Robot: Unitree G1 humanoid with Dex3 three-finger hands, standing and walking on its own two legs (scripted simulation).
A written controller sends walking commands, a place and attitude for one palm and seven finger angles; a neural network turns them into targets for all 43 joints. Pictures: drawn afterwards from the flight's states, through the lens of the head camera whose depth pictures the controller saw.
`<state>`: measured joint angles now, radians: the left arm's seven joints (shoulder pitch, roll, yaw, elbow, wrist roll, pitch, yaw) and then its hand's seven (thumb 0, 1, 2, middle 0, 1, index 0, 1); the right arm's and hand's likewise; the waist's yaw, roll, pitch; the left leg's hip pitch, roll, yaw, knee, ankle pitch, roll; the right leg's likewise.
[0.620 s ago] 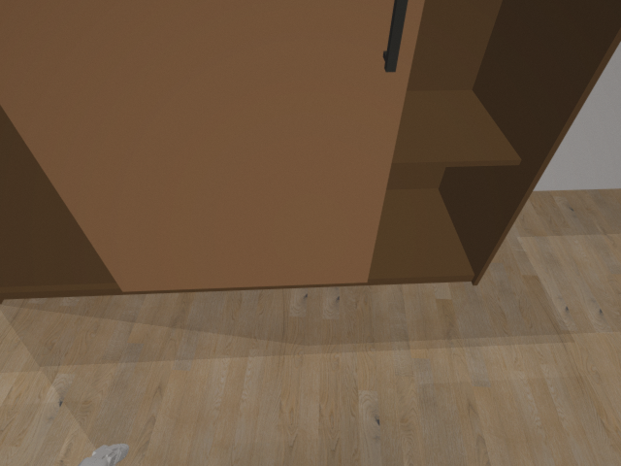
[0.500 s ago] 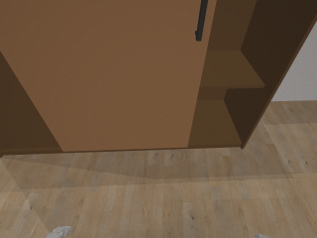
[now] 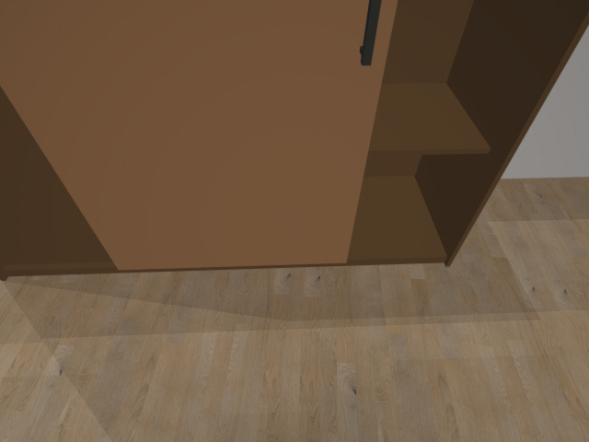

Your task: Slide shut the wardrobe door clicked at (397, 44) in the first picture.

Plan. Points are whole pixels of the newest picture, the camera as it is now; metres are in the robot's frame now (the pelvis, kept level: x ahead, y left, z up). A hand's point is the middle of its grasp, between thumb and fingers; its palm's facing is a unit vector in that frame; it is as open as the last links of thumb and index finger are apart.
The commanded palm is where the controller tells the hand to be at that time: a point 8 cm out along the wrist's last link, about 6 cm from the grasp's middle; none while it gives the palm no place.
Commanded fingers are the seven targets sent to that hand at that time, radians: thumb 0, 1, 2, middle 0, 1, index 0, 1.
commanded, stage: stand and wait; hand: left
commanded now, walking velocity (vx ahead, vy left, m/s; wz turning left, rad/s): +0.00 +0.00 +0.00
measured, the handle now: (370, 12) +0.87 -0.10 +0.22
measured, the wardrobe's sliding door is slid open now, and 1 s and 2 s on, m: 0.43 0.43 0.43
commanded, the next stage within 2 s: look at it before walking up in 0.20 s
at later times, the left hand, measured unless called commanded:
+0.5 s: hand out of the picture +0.08 +0.25 -0.15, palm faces -0.03 -0.94 -0.34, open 7.4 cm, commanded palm none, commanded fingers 0.00 0.90 0.90 -0.20 -0.30 -0.20 -0.30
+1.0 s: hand out of the picture +0.08 +0.25 -0.15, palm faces -0.03 -0.94 -0.34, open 7.4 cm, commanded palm none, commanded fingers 0.00 0.90 0.90 -0.20 -0.30 -0.20 -0.30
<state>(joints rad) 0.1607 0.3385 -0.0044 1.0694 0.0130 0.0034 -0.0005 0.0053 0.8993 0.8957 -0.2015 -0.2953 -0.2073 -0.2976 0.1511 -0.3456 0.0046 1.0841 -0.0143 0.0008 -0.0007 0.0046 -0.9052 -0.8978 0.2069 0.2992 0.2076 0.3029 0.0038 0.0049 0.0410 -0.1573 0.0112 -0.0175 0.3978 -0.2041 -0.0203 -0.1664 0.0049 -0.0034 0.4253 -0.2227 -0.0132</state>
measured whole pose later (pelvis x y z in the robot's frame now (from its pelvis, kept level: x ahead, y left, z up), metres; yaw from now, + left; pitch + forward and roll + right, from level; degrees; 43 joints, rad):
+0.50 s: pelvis +0.00 +0.00 +0.00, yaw +0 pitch -2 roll +0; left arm 0.13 0.34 0.00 1.08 0.01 0.00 0.00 0.00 0.90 0.90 -0.20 -0.30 -0.21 -0.30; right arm 0.13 -0.34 0.01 1.10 -0.01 -0.01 0.00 0.00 -0.91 -0.90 0.21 0.30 0.21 0.30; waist 0.00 0.00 0.03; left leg -0.15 0.01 -0.01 0.37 -0.19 -0.02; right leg -0.16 0.00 0.00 0.39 -0.20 -0.01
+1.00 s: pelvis +0.01 +0.00 +0.00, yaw -1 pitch -2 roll +0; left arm 0.14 0.34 0.00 1.08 0.02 0.00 0.00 0.00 0.90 0.90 -0.20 -0.30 -0.21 -0.30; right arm 0.11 -0.34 0.01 1.10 -0.01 -0.01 0.00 0.00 -0.90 -0.90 0.21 0.30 0.21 0.30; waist 0.01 0.00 0.04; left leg -0.13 0.02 0.00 0.36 -0.19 -0.02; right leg -0.14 0.01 0.01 0.38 -0.20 -0.01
